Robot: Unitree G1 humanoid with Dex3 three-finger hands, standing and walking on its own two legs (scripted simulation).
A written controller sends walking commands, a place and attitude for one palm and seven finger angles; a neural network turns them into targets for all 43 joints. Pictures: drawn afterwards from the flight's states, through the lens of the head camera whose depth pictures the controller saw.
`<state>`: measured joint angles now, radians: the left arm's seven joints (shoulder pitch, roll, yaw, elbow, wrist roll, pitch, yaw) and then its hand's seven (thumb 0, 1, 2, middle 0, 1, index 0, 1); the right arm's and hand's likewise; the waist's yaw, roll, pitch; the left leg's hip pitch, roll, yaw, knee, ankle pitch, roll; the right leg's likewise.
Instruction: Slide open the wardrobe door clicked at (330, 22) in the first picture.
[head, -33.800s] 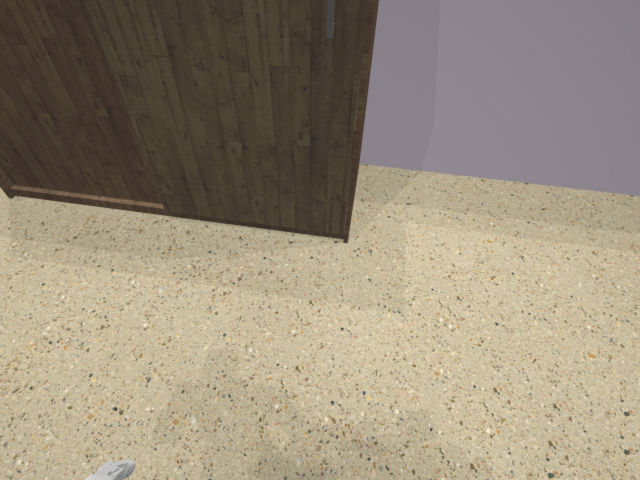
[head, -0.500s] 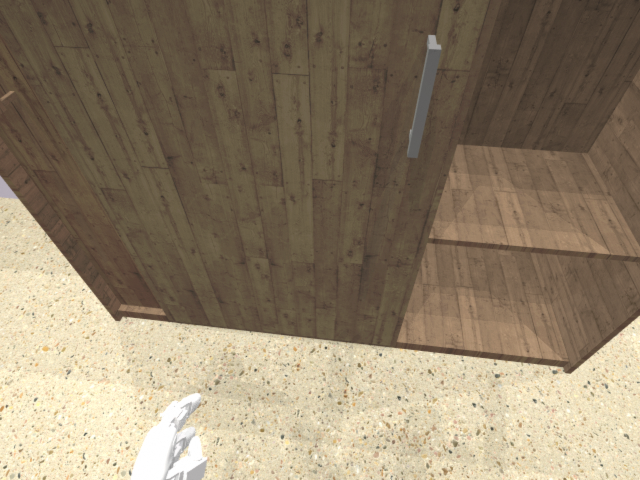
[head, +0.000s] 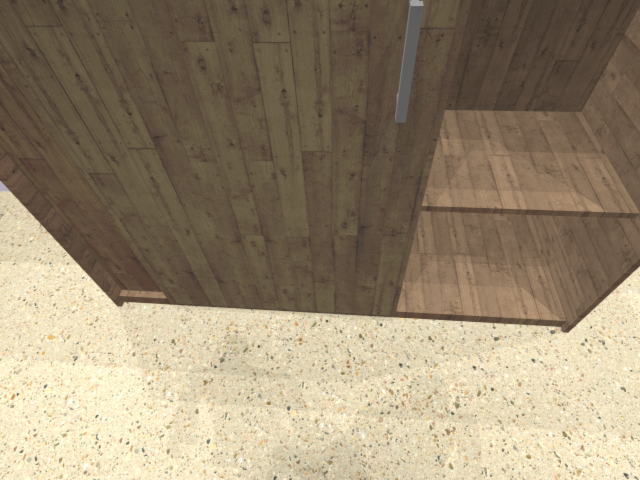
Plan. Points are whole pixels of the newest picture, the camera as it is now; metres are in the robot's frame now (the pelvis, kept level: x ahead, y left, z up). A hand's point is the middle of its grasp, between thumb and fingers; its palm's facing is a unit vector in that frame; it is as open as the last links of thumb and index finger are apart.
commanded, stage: let the arm hang, fingers relaxed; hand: right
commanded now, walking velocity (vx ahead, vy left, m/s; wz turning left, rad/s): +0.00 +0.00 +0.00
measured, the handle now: (406, 61) +0.67 -0.09 +0.17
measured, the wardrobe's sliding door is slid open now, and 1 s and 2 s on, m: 0.56 0.56 0.56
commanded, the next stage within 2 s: look to check the result in 0.72 s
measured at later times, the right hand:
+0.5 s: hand out of the picture +0.07 -0.23 -0.16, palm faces -0.01 +0.96 -0.28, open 7.4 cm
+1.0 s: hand out of the picture +0.11 -0.23 -0.15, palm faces -0.04 +0.95 -0.31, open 7.4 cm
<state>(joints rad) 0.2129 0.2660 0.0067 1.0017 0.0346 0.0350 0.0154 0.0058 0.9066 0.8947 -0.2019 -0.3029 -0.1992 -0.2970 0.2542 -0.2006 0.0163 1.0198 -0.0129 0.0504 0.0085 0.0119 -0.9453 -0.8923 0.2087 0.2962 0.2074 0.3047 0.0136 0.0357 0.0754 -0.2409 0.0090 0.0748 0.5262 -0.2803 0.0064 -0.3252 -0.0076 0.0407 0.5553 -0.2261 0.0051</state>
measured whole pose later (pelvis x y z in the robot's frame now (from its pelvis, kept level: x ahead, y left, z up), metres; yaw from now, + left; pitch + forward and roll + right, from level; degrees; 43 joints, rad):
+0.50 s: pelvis +0.01 -0.01 +0.01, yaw +1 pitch +0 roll +0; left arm 0.17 0.22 0.02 1.11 0.03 0.01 0.01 0.00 0.90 0.89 -0.21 -0.30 -0.20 -0.30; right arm 0.15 -0.26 -0.02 1.11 -0.01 -0.01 0.00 0.00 -0.91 -0.89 0.20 0.30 0.20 0.30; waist 0.01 -0.02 0.05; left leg -0.19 0.02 0.06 0.44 -0.25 -0.01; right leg -0.26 0.01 0.02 0.45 -0.19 -0.01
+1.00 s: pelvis +0.04 +0.00 +0.01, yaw +1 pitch +0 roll +0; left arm 0.08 0.32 0.01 1.11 0.02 0.01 0.01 0.00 0.90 0.89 -0.20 -0.30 -0.20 -0.30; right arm 0.11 -0.31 -0.01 1.12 -0.01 -0.01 0.00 0.00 -0.90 -0.89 0.20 0.30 0.20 0.30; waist 0.01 -0.01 0.06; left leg -0.10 0.01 0.05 0.34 -0.23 0.01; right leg -0.16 -0.01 0.01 0.35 -0.18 0.01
